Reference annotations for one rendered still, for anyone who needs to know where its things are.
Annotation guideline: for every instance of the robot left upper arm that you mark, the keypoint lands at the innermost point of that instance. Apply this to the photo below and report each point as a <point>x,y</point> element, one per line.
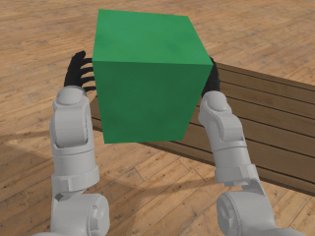
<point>80,215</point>

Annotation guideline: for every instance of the robot right upper arm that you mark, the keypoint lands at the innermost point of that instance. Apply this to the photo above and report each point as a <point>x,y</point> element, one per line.
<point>248,213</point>

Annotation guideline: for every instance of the left robot forearm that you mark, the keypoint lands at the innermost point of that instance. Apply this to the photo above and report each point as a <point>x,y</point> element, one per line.
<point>72,145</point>

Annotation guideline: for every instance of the table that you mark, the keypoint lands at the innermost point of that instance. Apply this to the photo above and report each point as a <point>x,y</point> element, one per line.
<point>278,123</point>

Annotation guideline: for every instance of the left robot hand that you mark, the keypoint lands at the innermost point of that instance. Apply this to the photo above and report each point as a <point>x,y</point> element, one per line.
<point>74,72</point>

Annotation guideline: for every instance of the right robot forearm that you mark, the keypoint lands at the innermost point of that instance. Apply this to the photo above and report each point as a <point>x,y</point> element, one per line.
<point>228,145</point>

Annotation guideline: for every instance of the right robot hand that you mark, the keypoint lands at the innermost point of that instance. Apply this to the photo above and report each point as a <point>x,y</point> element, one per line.
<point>213,82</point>

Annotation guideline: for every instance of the carton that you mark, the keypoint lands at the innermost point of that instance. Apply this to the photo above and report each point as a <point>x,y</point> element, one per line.
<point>149,71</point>

